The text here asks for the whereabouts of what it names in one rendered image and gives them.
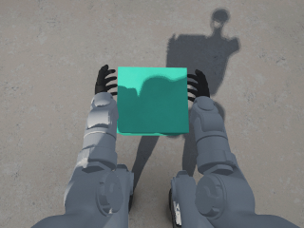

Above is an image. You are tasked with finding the robot left forearm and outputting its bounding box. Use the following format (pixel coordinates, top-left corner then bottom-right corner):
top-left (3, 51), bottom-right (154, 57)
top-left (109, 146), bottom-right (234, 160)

top-left (64, 92), bottom-right (119, 206)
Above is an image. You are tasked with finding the robot right forearm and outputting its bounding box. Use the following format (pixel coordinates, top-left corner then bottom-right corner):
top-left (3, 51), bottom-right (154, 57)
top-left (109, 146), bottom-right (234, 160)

top-left (189, 96), bottom-right (248, 183)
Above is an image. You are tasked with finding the right robot hand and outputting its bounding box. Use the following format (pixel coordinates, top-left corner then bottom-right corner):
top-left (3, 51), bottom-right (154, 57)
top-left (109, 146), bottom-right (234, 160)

top-left (187, 69), bottom-right (210, 102)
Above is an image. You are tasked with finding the left robot hand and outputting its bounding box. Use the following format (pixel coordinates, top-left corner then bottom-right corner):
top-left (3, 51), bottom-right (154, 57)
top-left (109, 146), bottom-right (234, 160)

top-left (94, 65), bottom-right (118, 96)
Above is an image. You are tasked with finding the left robot shin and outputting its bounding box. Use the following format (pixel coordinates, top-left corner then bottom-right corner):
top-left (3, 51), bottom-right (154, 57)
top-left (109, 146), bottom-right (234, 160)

top-left (112, 163), bottom-right (130, 201)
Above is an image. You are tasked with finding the carton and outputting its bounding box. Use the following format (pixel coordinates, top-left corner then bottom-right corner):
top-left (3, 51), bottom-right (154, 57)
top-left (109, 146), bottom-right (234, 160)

top-left (117, 66), bottom-right (189, 136)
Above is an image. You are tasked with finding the robot right upper arm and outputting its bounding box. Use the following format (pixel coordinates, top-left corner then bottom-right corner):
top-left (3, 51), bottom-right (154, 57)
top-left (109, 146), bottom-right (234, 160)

top-left (195, 173), bottom-right (300, 228)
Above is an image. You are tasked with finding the left robot thigh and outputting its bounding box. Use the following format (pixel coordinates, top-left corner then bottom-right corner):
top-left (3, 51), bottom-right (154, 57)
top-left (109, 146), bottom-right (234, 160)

top-left (104, 168), bottom-right (134, 228)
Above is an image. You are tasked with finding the robot left upper arm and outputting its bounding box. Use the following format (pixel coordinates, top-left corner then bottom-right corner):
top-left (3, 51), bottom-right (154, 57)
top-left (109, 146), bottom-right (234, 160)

top-left (30, 170), bottom-right (124, 228)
